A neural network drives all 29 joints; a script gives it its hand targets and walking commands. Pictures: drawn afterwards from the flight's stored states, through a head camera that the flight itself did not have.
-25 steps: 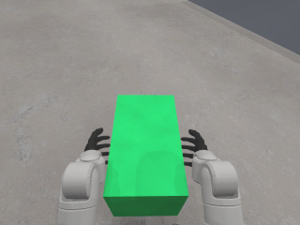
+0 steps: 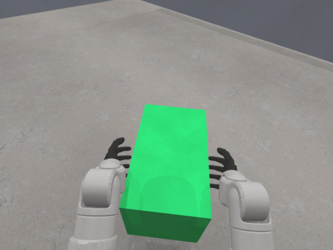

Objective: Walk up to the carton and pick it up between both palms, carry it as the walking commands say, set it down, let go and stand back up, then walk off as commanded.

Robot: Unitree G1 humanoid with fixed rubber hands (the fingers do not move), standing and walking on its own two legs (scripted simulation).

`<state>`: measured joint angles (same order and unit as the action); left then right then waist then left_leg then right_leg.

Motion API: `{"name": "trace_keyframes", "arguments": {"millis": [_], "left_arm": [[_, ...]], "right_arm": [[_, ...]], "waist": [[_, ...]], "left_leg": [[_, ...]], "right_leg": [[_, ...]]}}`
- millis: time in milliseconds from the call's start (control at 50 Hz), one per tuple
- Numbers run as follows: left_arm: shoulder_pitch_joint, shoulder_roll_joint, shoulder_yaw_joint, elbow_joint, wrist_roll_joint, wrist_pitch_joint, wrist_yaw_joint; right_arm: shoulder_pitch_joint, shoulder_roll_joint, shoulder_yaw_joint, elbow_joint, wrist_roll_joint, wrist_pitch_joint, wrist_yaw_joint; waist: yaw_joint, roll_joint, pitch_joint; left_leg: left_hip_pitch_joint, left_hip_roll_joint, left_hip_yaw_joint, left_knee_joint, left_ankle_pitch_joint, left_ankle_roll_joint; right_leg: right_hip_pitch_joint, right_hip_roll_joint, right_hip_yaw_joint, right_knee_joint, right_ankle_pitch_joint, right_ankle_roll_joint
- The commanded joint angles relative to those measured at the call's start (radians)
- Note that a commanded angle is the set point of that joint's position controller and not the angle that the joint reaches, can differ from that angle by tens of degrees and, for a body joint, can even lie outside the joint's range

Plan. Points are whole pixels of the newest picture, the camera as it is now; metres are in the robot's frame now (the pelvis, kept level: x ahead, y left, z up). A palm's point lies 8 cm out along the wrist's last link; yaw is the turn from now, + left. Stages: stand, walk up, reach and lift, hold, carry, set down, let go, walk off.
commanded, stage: carry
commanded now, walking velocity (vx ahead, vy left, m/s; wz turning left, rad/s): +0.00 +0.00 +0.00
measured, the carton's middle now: (169, 168) +0.35 -0.03 +0.01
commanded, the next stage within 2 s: none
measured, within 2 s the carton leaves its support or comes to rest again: neither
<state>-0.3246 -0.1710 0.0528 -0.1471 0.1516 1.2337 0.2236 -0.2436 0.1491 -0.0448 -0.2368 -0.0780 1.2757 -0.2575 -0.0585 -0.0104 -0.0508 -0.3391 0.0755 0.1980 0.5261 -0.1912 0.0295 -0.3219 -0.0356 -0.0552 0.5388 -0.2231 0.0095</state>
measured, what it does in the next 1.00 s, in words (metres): stands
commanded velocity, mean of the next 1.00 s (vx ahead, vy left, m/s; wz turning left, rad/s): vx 0.00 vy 0.00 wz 0.00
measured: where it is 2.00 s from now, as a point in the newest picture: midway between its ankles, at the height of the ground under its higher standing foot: outside the picture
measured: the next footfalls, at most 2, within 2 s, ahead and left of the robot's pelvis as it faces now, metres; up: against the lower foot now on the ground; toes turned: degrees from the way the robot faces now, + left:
left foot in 1.64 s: -0.09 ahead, +0.16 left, +0.00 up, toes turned -5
right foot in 2.00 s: -0.28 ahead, -0.03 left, +0.00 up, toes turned -30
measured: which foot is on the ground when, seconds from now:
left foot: down 0.00-1.00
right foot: down 0.00-1.00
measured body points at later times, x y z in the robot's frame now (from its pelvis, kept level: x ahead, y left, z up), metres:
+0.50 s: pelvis -0.04 +0.02 +0.00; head -0.06 +0.04 +0.45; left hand +0.27 +0.14 +0.09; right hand +0.26 -0.12 +0.09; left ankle +0.06 +0.10 -0.73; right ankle +0.04 -0.12 -0.73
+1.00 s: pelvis -0.02 +0.00 +0.00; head -0.04 +0.01 +0.45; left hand +0.28 +0.13 +0.09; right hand +0.28 -0.13 +0.09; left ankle +0.06 +0.10 -0.73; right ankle +0.00 -0.11 -0.73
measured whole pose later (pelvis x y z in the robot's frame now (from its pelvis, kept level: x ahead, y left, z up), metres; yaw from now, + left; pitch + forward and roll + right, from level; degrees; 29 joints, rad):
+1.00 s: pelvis -0.02 +0.00 +0.00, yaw +0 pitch +1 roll -1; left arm -0.32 -0.17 0.05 -0.16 0.14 1.24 0.23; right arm -0.30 0.16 -0.06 -0.17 -0.13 1.25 -0.24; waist -0.01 0.00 -0.08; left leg -0.38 0.09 0.19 0.50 -0.14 0.04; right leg -0.29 -0.01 -0.07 0.50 -0.23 0.00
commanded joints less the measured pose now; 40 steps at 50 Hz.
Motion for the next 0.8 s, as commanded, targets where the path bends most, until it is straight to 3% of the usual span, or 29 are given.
{"name": "trace_keyframes", "arguments": {"millis": [0, 20, 60, 100, 140, 160, 200, 220, 240, 260, 280, 320, 360, 380, 400, 420, 440, 480, 500, 560, 580, 600, 620, 640, 660, 680, 720, 740, 780], "left_arm": [[-0.354, -1.068, -0.425, -0.178, -0.322, -0.064, -0.192], [-0.364, -1.073, -0.436, -0.16, -0.322, -0.057, -0.191], [-0.397, -1.07, -0.457, -0.204, -0.345, -0.062, -0.195], [-0.39, -1.076, -0.459, -0.159, -0.343, -0.04, -0.2], [-0.421, -1.074, -0.445, -0.16, -0.354, -0.045, -0.206], [-0.412, -1.078, -0.476, -0.183, -0.377, -0.043, -0.211], [-0.408, -1.059, -0.433, -0.112, -0.359, -0.037, -0.222], [-0.402, -1.047, -0.414, -0.084, -0.352, -0.034, -0.218], [-0.41, -1.058, -0.415, -0.09, -0.364, -0.038, -0.223], [-0.424, -1.057, -0.407, -0.063, -0.363, -0.032, -0.226], [-0.483, -1.08, -0.428, -0.087, -0.385, -0.032, -0.233], [-0.516, -1.088, -0.436, -0.114, -0.392, -0.044, -0.235], [-0.473, -1.079, -0.406, -0.065, -0.358, -0.036, -0.225], [-0.522, -1.086, -0.425, -0.114, -0.365, -0.044, -0.219], [-0.501, -1.115, -0.422, -0.101, -0.345, -0.049, -0.214], [-0.489, -1.111, -0.419, -0.085, -0.346, -0.047, -0.215], [-0.447, -1.102, -0.421, -0.095, -0.337, -0.046, -0.211], [-0.473, -1.146, -0.434, -0.11, -0.334, -0.049, -0.203], [-0.423, -1.121, -0.418, -0.104, -0.332, -0.052, -0.203], [-0.486, -1.136, -0.469, -0.199, -0.36, -0.059, -0.195], [-0.44, -1.16, -0.466, -0.157, -0.367, -0.052, -0.204], [-0.423, -1.132, -0.443, -0.167, -0.363, -0.054, -0.206], [-0.39, -1.143, -0.451, -0.162, -0.365, -0.059, -0.207], [-0.413, -1.146, -0.477, -0.212, -0.395, -0.07, -0.212], [-0.417, -1.149, -0.49, -0.207, -0.4, -0.06, -0.216], [-0.458, -1.13, -0.501, -0.232, -0.405, -0.055, -0.211], [-0.43, -1.126, -0.489, -0.207, -0.385, -0.057, -0.217], [-0.363, -1.112, -0.486, -0.183, -0.385, -0.057, -0.223], [-0.396, -1.109, -0.494, -0.188, -0.398, -0.052, -0.221]], "right_arm": [[-0.603, 1.119, 0.517, -0.159, 0.369, -0.089, 0.252], [-0.58, 1.103, 0.489, -0.138, 0.347, -0.082, 0.25], [-0.576, 1.106, 0.483, -0.144, 0.347, -0.089, 0.252], [-0.566, 1.095, 0.461, -0.116, 0.318, -0.081, 0.246], [-0.583, 1.102, 0.452, -0.115, 0.302, -0.083, 0.236], [-0.545, 1.076, 0.441, -0.131, 0.288, -0.088, 0.233], [-0.601, 1.085, 0.448, -0.121, 0.277, -0.083, 0.225], [-0.579, 1.091, 0.44, -0.077, 0.272, -0.076, 0.222], [-0.593, 1.088, 0.439, -0.103, 0.274, -0.081, 0.221], [-0.582, 1.079, 0.414, -0.059, 0.247, -0.077, 0.212], [-0.56, 1.115, 0.4, -0.032, 0.247, -0.079, 0.213], [-0.603, 1.116, 0.406, -0.071, 0.261, -0.089, 0.219], [-0.615, 1.119, 0.402, -0.037, 0.275, -0.083, 0.225], [-0.59, 1.127, 0.382, -0.014, 0.272, -0.082, 0.232], [-0.661, 1.123, 0.403, -0.066, 0.294, -0.09, 0.24], [-0.647, 1.128, 0.404, -0.055, 0.296, -0.092, 0.239], [-0.605, 1.119, 0.405, -0.048, 0.304, -0.088, 0.249], [-0.694, 1.139, 0.427, -0.114, 0.34, -0.097, 0.259], [-0.679, 1.133, 0.439, -0.126, 0.35, -0.097, 0.257], [-0.601, 1.162, 0.429, -0.093, 0.336, -0.095, 0.256], [-0.631, 1.139, 0.435, -0.164, 0.331, -0.105, 0.247], [-0.626, 1.136, 0.46, -0.151, 0.337, -0.1, 0.245], [-0.601, 1.128, 0.461, -0.165, 0.331, -0.106, 0.244], [-0.583, 1.119, 0.462, -0.187, 0.323, -0.12, 0.242], [-0.598, 1.103, 0.449, -0.213, 0.31, -0.122, 0.235], [-0.505, 1.108, 0.41, -0.113, 0.278, -0.109, 0.229], [-0.564, 1.101, 0.441, -0.152, 0.29, -0.105, 0.236], [-0.536, 1.093, 0.456, -0.157, 0.29, -0.107, 0.239], [-0.516, 1.086, 0.433, -0.126, 0.275, -0.108, 0.228]], "waist": [[0.064, 0.035, -0.368], [0.061, 0.049, -0.369], [0.06, 0.058, -0.353], [0.063, 0.107, -0.343], [0.06, -0.044, -0.328], [0.057, 0.009, -0.365], [0.056, -0.072, -0.3], [0.053, -0.108, -0.293], [0.049, -0.121, -0.328], [0.047, -0.105, -0.292], [0.044, -0.037, -0.312], [0.045, -0.054, -0.319], [0.045, -0.021, -0.316], [0.047, 0.037, -0.321], [0.052, 0.072, -0.307], [0.057, 0.061, -0.307], [0.062, 0.114, -0.318], [0.061, 0.144, -0.352], [0.056, 0.127, -0.395], [0.055, 0.151, -0.417], [0.057, 0.085, -0.433], [0.063, 0.028, -0.42], [0.062, 0.023, -0.446], [0.061, 0.033, -0.493], [0.056, 0.016, -0.51], [0.051, 0.034, -0.484], [0.053, 0.028, -0.441], [0.054, -0.028, -0.425], [0.052, 0.041, -0.436]], "left_leg": [[0.112, 0.101, -0.127, -0.122, -0.056, -0.024], [0.153, 0.114, -0.122, -0.128, -0.042, -0.026], [0.113, 0.119, -0.147, -0.156, -0.189, -0.007], [0.126, 0.109, -0.134, -0.154, -0.217, -0.01], [0.126, 0.104, -0.114, -0.114, -0.165, -0.015], [0.126, 0.111, -0.144, -0.132, -0.157, -0.003], [0.101, 0.08, -0.107, -0.06, -0.15, -0.025], [0.146, 0.067, -0.106, -0.015, -0.168, -0.014], [0.164, 0.068, -0.112, 0.018, -0.154, -0.013], [0.145, 0.068, -0.124, 0.023, -0.101, -0.013], [0.151, 0.049, -0.107, 0.028, -0.061, -0.018], [0.148, 0.048, -0.104, 0.036, -0.08, -0.018], [0.162, 0.078, -0.152, -0.026, -0.097, -0.006], [0.136, 0.098, -0.182, -0.081, -0.153, -0.006], [0.076, 0.126, -0.23, -0.167, -0.237, 0.001], [0.05, 0.155, -0.249, -0.201, -0.277, 0.006], [0.049, 0.158, -0.236, -0.214, -0.294, 0.01], [0.069, 0.19, -0.279, -0.295, -0.337, 0.01], [0.075, 0.212, -0.315, -0.31, -0.368, 0.012], [0.14, 0.224, -0.284, -0.298, -0.284, 0.014], [0.129, 0.216, -0.276, -0.277, -0.227, 0.011], [0.157, 0.206, -0.235, -0.212, -0.147, 0.024], [0.17, 0.178, -0.199, -0.184, -0.122, 0.017], [0.229, 0.155, -0.167, -0.109, 0.057, 0.03], [0.199, 0.133, -0.161, -0.068, 0.104, 0.028], [0.18, 0.123, -0.166, -0.084, 0.099, 0.013], [0.214, 0.134, -0.148, -0.12, 0.056, 0.004], [0.217, 0.142, -0.153, -0.102, 0.013, 0.013], [0.19, 0.129, -0.179, -0.104, 0.051, 0.018]], "right_leg": [[0.073, -0.116, 0.09, -0.128, 0.036, -0.035], [0.052, -0.102, 0.061, -0.12, 0.022, -0.036], [0.029, -0.073, 0.061, -0.129, -0.066, -0.027], [-0.007, -0.088, 0.104, -0.157, -0.099, -0.043], [-0.023, -0.096, 0.098, -0.189, -0.114, -0.041], [0.014, -0.093, 0.094, -0.166, -0.092, -0.039], [-0.047, -0.111, 0.13, -0.242, -0.183, -0.03], [-0.126, -0.121, 0.172, -0.279, -0.302, -0.04], [-0.123, -0.13, 0.18, -0.272, -0.304, -0.043], [-0.143, -0.136, 0.174, -0.289, -0.269, -0.039], [-0.129, -0.128, 0.147, -0.256, -0.23, -0.039], [-0.147, -0.141, 0.158, -0.264, -0.281, -0.048], [-0.145, -0.114, 0.148, -0.231, -0.24, -0.047], [-0.123, -0.092, 0.102, -0.189, -0.206, -0.029], [-0.093, -0.064, 0.077, -0.13, -0.171, -0.018], [-0.048, -0.048, 0.051, -0.092, -0.118, -0.024], [-0.036, -0.046, 0.056, -0.079, -0.067, -0.022], [-0.015, -0.023, 0.0, -0.002, -0.057, -0.01], [0.002, 0.005, -0.022, 0.069, -0.087, -0.003], [-0.04, 0.001, -0.011, 0.121, -0.111, -0.009], [-0.005, -0.003, -0.002, 0.082, -0.088, -0.012], [0.002, -0.029, 0.027, 0.01, -0.022, -0.02], [0.04, -0.036, 0.022, -0.047, 0.024, -0.019], [0.073, -0.063, 0.032, -0.088, 0.107, -0.014], [0.103, -0.081, 0.051, -0.092, 0.159, -0.015], [0.11, -0.09, 0.074, -0.093, 0.173, -0.034], [0.03, -0.094, 0.083, -0.085, 0.121, -0.041], [0.019, -0.072, 0.059, -0.114, 0.062, -0.037], [0.045, -0.082, 0.076, -0.094, 0.11, -0.036]]}}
